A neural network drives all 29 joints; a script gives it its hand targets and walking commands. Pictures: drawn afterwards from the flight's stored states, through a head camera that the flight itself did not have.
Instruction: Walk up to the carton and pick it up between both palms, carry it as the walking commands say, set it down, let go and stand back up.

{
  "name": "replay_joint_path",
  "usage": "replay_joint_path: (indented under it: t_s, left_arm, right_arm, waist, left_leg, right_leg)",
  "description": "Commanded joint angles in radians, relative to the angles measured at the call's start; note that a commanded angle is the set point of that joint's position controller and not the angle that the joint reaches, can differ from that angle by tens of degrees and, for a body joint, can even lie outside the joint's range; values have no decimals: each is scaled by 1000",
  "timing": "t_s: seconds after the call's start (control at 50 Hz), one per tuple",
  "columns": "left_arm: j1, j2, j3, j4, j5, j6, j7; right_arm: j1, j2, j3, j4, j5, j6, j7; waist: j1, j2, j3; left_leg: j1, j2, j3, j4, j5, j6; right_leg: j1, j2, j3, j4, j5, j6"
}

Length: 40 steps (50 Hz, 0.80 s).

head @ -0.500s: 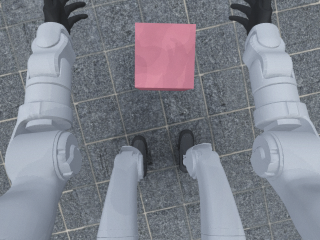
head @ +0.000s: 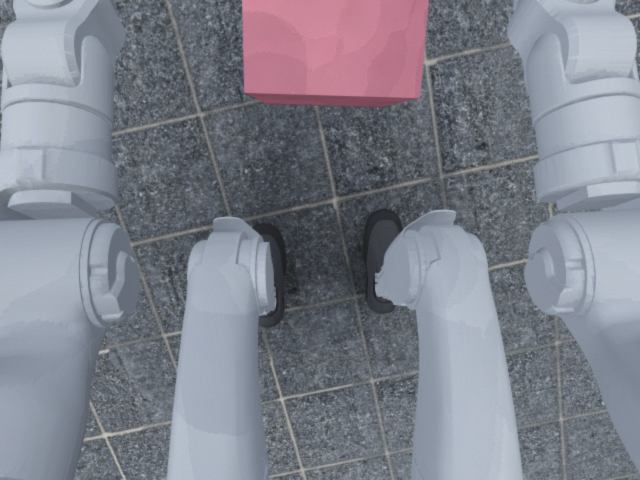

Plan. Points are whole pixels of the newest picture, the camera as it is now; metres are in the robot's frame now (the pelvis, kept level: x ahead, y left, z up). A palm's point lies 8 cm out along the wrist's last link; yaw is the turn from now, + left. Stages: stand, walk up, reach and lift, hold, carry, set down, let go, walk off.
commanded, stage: reach and lift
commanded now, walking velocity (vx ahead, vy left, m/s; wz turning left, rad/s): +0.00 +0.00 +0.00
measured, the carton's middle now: (330, 21) +0.55 -0.01 -0.38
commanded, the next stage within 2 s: none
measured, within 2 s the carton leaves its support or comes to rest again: neither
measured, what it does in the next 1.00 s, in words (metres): lowers itself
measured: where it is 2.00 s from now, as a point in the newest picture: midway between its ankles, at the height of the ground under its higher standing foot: (324, 285)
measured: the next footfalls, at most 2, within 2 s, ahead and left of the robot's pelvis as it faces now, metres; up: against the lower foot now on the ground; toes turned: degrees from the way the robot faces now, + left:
none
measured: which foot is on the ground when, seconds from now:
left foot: down 0.00-1.00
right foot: down 0.00-1.00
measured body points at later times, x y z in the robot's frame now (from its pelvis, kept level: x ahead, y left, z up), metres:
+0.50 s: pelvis -0.02 +0.00 -0.12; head +0.36 +0.01 +0.12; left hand +0.57 +0.19 -0.28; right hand +0.56 -0.18 -0.28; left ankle +0.10 +0.11 -0.47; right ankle +0.12 -0.11 -0.47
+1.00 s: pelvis +0.00 +0.00 -0.14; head +0.37 +0.01 +0.09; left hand +0.56 +0.18 -0.32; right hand +0.57 -0.17 -0.32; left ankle +0.10 +0.11 -0.47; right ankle +0.12 -0.11 -0.47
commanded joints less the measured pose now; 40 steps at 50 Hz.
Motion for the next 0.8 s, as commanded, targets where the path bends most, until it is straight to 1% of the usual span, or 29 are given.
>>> replay_joint_path:
  t_s: [0.0,0.02,0.04,0.06,0.08,0.1,0.14,0.18,0.22,0.28,0.34,0.4,0.44,0.48,0.56,0.64,0.68,0.72,0.78]
  left_arm:
    - [-435,192,-29,-250,-60,-7,28]
    - [-462,198,-45,-267,-77,5,34]
    - [-512,211,-32,-357,-83,4,33]
    - [-522,209,-29,-353,-82,2,32]
    - [-524,220,-23,-361,-80,1,33]
    - [-540,242,-18,-349,-82,2,31]
    - [-536,240,-26,-287,-73,6,31]
    - [-547,225,-46,-225,-76,-1,31]
    - [-559,218,-61,-151,-76,-16,31]
    - [-547,192,-83,-12,-72,-44,26]
    - [-536,169,-94,103,-66,-75,12]
    - [-545,163,-101,151,-64,-106,-3]
    - [-559,169,-105,160,-71,-124,-7]
    - [-580,184,-108,144,-80,-138,-4]
    - [-616,215,-122,78,-108,-156,13]
    - [-602,223,-133,0,-133,-161,26]
    - [-579,213,-136,-13,-137,-159,25]
    - [-556,200,-134,-10,-129,-157,21]
    - [-533,187,-132,-2,-119,-159,20]
  right_arm:
    - [-445,-171,25,-227,52,-13,-26]
    - [-472,-184,34,-239,65,-4,-28]
    - [-500,-197,25,-315,85,-9,-35]
    - [-488,-206,7,-302,78,-12,-36]
    - [-476,-213,-7,-301,68,-11,-36]
    - [-488,-215,-11,-291,59,-7,-37]
    - [-499,-221,-15,-256,51,-7,-36]
    - [-525,-216,-4,-210,60,-18,-30]
    - [-540,-211,12,-137,66,-32,-22]
    - [-534,-200,31,9,68,-60,-4]
    - [-528,-180,42,137,63,-93,18]
    - [-530,-167,51,206,62,-127,36]
    - [-543,-169,57,219,69,-147,41]
    - [-563,-183,63,205,80,-163,40]
    - [-602,-219,85,147,113,-181,24]
    - [-593,-225,111,75,154,-185,12]
    - [-559,-199,125,106,170,-176,15]
    - [-536,-176,127,139,169,-170,22]
    - [-523,-176,114,154,149,-175,28]
  waist:
    - [15,19,-2175]
    - [14,21,-2216]
    - [-4,35,-2255]
    - [-19,36,-2212]
    - [-4,31,-2191]
    - [5,14,-2155]
    - [19,18,-2043]
    - [21,28,-1913]
    - [21,29,-1806]
    - [13,30,-1638]
    - [2,30,-1472]
    - [-5,31,-1389]
    - [-7,28,-1388]
    - [-3,27,-1426]
    - [9,22,-1552]
    - [21,18,-1664]
    - [32,30,-1654]
    - [38,45,-1600]
    - [31,46,-1551]
  left_leg:
    - [672,-83,29,-52,452,-27]
    - [709,-79,23,-35,470,-22]
    - [771,-71,20,14,582,-23]
    - [773,-65,8,43,608,-25]
    - [773,-66,8,54,600,-29]
    - [737,-67,5,60,564,-27]
    - [656,-65,7,66,485,-26]
    - [592,-61,1,80,430,-27]
    - [538,-58,0,97,380,-28]
    - [443,-53,-1,120,308,-30]
    - [344,-48,-7,146,259,-33]
    - [284,-44,-14,180,262,-37]
    - [270,-43,-16,207,285,-39]
    - [275,-42,-14,231,315,-39]
    - [313,-42,-6,277,378,-37]
    - [350,-43,1,308,417,-30]
    - [351,-42,3,313,423,-26]
    - [339,-40,3,312,414,-25]
    - [319,-42,-2,312,405,-24]
  right_leg:
    - [802,85,3,-13,396,29]
    - [829,84,11,10,413,26]
    - [844,89,-5,36,497,25]
    - [795,91,-11,59,506,28]
    - [759,92,-9,66,481,26]
    - [732,89,-7,73,452,28]
    - [686,81,-7,90,388,31]
    - [618,77,-12,116,332,23]
    - [573,71,-13,140,294,17]
    - [500,63,-13,173,244,13]
    - [422,56,-10,207,221,12]
    - [385,51,-5,245,245,13]
    - [388,50,-3,272,277,15]
    - [409,51,-1,295,314,19]
    - [474,51,1,335,388,25]
    - [537,52,4,362,446,26]
    - [521,53,10,368,450,22]
    - [467,54,12,366,429,20]
    - [424,56,11,367,412,17]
